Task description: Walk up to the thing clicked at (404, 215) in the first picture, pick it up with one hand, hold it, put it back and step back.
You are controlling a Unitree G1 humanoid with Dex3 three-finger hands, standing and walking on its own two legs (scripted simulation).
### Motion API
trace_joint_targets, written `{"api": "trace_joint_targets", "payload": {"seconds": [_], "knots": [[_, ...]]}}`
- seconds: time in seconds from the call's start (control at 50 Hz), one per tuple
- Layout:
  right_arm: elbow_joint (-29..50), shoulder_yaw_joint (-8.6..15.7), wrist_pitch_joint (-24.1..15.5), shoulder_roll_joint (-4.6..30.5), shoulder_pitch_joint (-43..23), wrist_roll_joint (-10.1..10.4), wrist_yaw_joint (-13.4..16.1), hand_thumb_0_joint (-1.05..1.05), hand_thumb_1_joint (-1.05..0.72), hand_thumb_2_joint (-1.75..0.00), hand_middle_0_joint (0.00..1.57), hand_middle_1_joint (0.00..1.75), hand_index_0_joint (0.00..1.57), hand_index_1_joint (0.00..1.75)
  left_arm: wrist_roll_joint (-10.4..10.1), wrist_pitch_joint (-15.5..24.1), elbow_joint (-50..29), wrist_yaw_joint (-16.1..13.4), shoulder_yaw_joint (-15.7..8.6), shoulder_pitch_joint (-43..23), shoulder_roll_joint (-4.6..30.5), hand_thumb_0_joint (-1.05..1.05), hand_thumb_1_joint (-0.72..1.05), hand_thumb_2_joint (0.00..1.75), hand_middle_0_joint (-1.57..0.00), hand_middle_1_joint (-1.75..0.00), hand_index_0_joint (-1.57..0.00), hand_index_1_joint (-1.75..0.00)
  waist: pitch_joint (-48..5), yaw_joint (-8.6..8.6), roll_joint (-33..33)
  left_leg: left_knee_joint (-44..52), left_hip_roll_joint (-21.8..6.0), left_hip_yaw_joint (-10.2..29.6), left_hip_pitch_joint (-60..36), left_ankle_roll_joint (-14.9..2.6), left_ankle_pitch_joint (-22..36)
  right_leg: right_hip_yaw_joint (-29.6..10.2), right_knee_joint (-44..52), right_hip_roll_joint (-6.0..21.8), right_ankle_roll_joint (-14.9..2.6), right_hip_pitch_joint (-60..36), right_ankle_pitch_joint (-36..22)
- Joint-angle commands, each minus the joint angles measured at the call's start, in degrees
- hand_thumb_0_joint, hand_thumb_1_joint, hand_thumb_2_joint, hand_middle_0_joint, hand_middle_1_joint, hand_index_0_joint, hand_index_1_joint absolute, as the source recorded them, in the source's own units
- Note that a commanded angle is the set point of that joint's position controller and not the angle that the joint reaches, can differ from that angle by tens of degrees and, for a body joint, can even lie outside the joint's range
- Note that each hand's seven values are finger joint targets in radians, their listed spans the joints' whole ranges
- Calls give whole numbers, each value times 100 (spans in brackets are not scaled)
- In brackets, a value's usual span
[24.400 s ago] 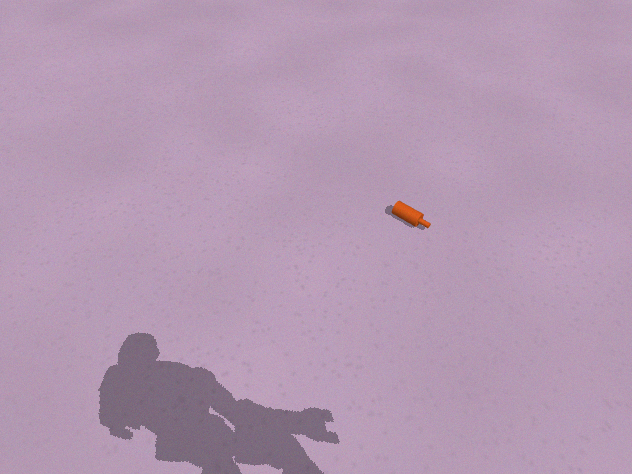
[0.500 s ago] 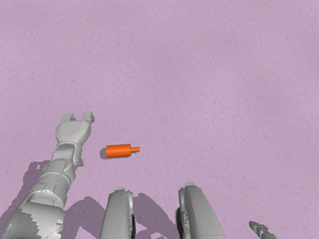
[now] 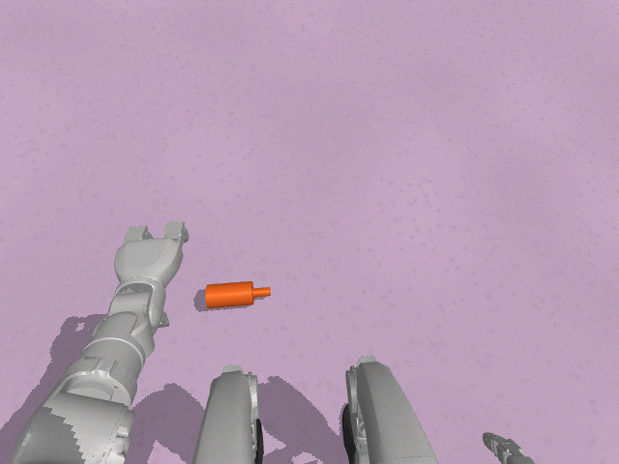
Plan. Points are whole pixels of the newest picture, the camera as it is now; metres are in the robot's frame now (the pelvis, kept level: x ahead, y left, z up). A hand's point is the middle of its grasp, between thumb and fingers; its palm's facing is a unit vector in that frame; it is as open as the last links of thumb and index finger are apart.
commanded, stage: approach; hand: left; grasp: from above
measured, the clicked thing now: (239, 293) +0.49 +0.15 -0.58
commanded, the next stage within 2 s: rest palm in 1.02 s
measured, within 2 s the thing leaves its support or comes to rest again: neither
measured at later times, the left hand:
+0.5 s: hand (203, 293) +0.41 +0.19 -0.30, palm faces -0.43 +0.03 -0.90, open 14.1 cm
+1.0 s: hand (229, 293) +0.47 +0.17 -0.50, palm faces -0.47 -0.03 -0.88, open 14.2 cm
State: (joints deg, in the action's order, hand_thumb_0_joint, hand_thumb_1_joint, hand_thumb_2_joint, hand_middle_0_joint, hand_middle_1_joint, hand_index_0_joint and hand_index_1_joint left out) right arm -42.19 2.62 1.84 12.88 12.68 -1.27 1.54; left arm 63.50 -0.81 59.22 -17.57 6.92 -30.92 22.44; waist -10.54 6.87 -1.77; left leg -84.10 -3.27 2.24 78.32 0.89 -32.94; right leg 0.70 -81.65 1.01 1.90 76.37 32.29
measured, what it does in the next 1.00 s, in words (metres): lowers itself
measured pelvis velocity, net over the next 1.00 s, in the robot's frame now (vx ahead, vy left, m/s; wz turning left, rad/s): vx -0.04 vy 0.00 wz -0.11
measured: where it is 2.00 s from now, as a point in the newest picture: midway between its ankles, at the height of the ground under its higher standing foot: outside the picture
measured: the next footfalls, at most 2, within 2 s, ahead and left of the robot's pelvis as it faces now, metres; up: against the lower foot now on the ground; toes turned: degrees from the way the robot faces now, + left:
none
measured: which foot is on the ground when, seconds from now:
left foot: down 0.00-1.00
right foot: down 0.00-1.00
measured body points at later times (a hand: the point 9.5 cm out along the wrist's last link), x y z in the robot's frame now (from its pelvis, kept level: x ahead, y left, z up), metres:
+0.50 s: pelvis -0.03 +0.00 -0.14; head +0.18 +0.04 +0.26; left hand +0.43 +0.19 -0.25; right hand +0.04 -0.29 -0.26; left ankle +0.05 +0.13 -0.58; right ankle +0.05 -0.14 -0.58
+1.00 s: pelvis -0.04 +0.00 -0.29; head +0.24 +0.03 +0.06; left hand +0.49 +0.17 -0.45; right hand -0.07 -0.26 -0.38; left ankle +0.05 +0.13 -0.58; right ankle +0.05 -0.14 -0.58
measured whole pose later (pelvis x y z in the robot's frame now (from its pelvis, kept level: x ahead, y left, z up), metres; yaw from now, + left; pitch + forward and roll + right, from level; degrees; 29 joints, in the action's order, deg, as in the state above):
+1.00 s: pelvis -0.04 +0.00 -0.29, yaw -6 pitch +34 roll -7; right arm -43.0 -7.1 -6.8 15.1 11.5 -13.0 -9.5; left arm 75.3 8.9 96.5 -30.4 -4.9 -64.8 42.3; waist 2.4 21.5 2.3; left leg -140.0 -1.5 10.5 134.9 2.6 -39.5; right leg 3.0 -135.0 -1.3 3.0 131.4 38.0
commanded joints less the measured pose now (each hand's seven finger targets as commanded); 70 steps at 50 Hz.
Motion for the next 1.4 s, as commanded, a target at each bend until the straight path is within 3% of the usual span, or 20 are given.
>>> {"api": "trace_joint_targets", "payload": {"seconds": [0.0, 0.16, 0.28, 0.32, 0.38, 0.52, 0.62, 0.74, 0.76, 0.84, 0.86, 0.88, 0.94, 1.04, 1.14, 1.18, 1.2, 1.26, 1.34, 1.38], "knots": [[386, 367, -129, 1006, 596, 0, 89, 0, -91, -90, 20, 30, 20, 30, 92, 15, -806, -244, -310, -1579, 1143, 0, -57, 102, -15, -89, -8, -96, -2496, 5, -342, 996, 266, -129, -1862, -187, 1087, 150, 1077, -200, -357, -1175, -1121], [230, 360, -281, 1029, 540, -114, 12, 0, -91, -90, 20, 30, 20, 30, 271, 143, 233, -424, -17, -2052, 628, 0, -60, 104, -8, -101, -5, -105, -2140, 246, -269, 270, 264, -68, -896, -188, 923, 230, 323, -209, -389, 16, -965], [156, 372, -428, 1111, 561, -231, -142, 0, -91, -90, 20, 30, 20, 30, 487, 271, 773, -663, -90, -2747, 782, 0, -56, 100, -9, -105, -7, -107, -2706, 353, -431, -641, 285, -43, -131, -179, 1145, 313, -638, -232, -396, 927, -1159], [185, 390, -459, 1136, 588, -269, -209, 0, -91, -90, 20, 30, 20, 30, 527, 312, 526, -738, -240, -3041, 1025, 0, -56, 100, -9, -106, -8, -108, -3463, 275, -885, -857, 278, -37, -350, -136, 1391, 344, -971, -232, -415, 1059, -1333], [109, 368, -489, 1220, 611, -333, -278, 0, -91, -90, 20, 30, 20, 30, 615, 289, 701, -867, -352, -3594, 1259, 0, -57, 101, -10, -105, -8, -107, -3673, 422, -896, -1272, 247, -20, -7, -131, 1255, 416, -1386, -244, -391, 1387, -1301], [26, 202, -592, 1273, 582, -476, -436, 0, -91, -90, 20, 30, 20, 30, 584, 276, 1411, -1023, -521, -4588, 1655, 0, -56, 103, -11, -103, -9, -106, -3740, 748, -1051, -2108, 271, -43, 1063, -169, 169, 499, -2081, -233, -384, 2142, -384], [-35, 38, -682, 1256, 631, -609, -560, 0, -91, -90, 20, 30, 20, 30, 547, 421, 2073, -964, -593, -4931, 1897, 0, -58, 104, -9, -105, -7, -107, -3298, 993, -921, -2752, 315, -100, 1998, -232, -336, 506, -2450, -253, -361, 2581, 196], [-72, -131, -770, 1434, 912, -784, -741, 0, -90, -90, 20, 30, 20, 30, 745, 680, 2555, -978, -817, -5078, 2321, 0, -57, 102, -7, -104, -6, -105, -3186, 1251, -968, -3520, 318, -108, 2526, -281, -18, 636, -3144, -270, -323, 2881, -206], [-61, -208, -797, 1462, 949, -802, -779, 0, -90, -90, 20, 30, 20, 30, 793, 697, 2769, -987, -653, -5102, 2126, 0, -56, 101, -7, -104, -6, -104, -3105, 1285, -1066, -3568, 323, -89, 2588, -271, -40, 675, -3259, -268, -335, 3023, -184], [-56, -390, -859, 1663, 1131, -1006, -911, 0, -90, -89, 20, 30, 20, 30, 1008, 895, 2957, -1244, -1086, -5444, 2860, 0, -55, 99, -6, -103, -6, -102, -2743, 1500, -1274, -3929, 303, 8, 2845, -259, -141, 844, -3617, -306, -333, 3279, -115], [-51, -398, -873, 1726, 1161, -1042, -935, 0, -90, -89, 20, 30, 20, 30, 1085, 930, 2933, -1306, -1040, -5468, 2847, 0, -55, 99, -5, -102, -5, -102, -2866, 1458, -1417, -3966, 304, 3, 2820, -243, -65, 858, -3679, -323, -338, 3269, -198], [-60, -452, -853, 1728, 1200, -1086, -966, 0, -90, -89, 20, 30, 20, 30, 1135, 955, 3090, -1427, -1251, -5316, 3128, 0, -55, 99, -5, -102, -5, -102, -2958, 1406, -1430, -4064, 273, 30, 2836, -233, 110, 899, -3757, -348, -321, 3119, -364], [-33, -558, -907, 1771, 1199, -1228, -1098, 0, -90, -89, 20, 30, 20, 30, 1219, 989, 2988, -1628, -1292, -5457, 3238, 0, -55, 98, -5, -101, -5, -101, -3104, 1554, -1745, -4362, 245, 50, 2703, -217, 476, 939, -4035, -381, -287, 3001, -828], [-79, -546, -977, 1919, 1183, -1332, -1287, 0, -90, -89, 20, 30, 20, 30, 1192, 902, 2497, -1840, -1580, -5316, 3684, 0, -54, 96, -5, -100, -6, -98, -3228, 1468, -2385, -4532, 182, 95, 2502, -131, 618, 1068, -4269, -440, -324, 3055, -1036], [-50, -382, -952, 1917, 1240, -1223, -1484, 0, -90, -90, 20, 30, 20, 30, 892, 628, 1969, -1651, -1550, -4585, 3294, 0, -58, 98, -5, -97, -3, -98, -3600, 1264, -2547, -4579, 185, 40, 2373, -122, 1228, 1066, -4324, -443, -303, 2736, -1644], [-94, -419, -938, 1852, 1186, -1168, -1566, 0, -90, -90, 20, 30, 20, 30, 812, 536, 2664, -1475, -1183, -4579, 2807, 0, -58, 99, -5, -97, -3, -98, -2899, 1475, -2067, -4649, 179, 85, 2970, -190, 992, 1097, -4289, -481, -274, 3029, -1475], [-219, -434, -924, 1878, 1335, -1171, -1570, 0, -90, -90, 20, 30, 20, 30, 802, 510, 2954, -1428, -1387, -4432, 3037, 0, -58, 99, -5, -97, -4, -99, -2624, 1547, -1678, -4720, 179, 124, 3199, -242, 871, 1117, -4266, -498, -250, 3035, -1412], [-191, -445, -912, 2005, 1433, -1146, -1573, 0, -90, -90, 20, 30, 20, 30, 713, 604, 2958, -1295, -1415, -4389, 3071, 0, -57, 99, -5, -98, -4, -98, -2450, 1559, -1376, -4644, 218, 213, 3337, -263, 770, 1137, -4217, -478, -253, 2951, -1231], [-82, -638, -978, 2045, 1299, -1128, -1579, 0, -90, -90, 20, 30, 20, 30, 732, 940, 3080, -1254, -1083, -5012, 2839, 0, -54, 97, -5, -99, -5, -98, -2211, 1885, -1288, -4750, 223, 314, 3276, -253, 527, 1234, -4239, -482, -267, 3197, -1003], [-54, -740, -1015, 2061, 1235, -1140, -1563, 0, -90, -90, 20, 30, 20, 30, 878, 1145, 3062, -1359, -1198, -5115, 3310, 0, -55, 98, -5, -97, -5, -98, -2221, 1837, -1464, -4698, 221, 352, 3142, -236, 382, 1265, -4248, -502, -262, 3142, -833]]}}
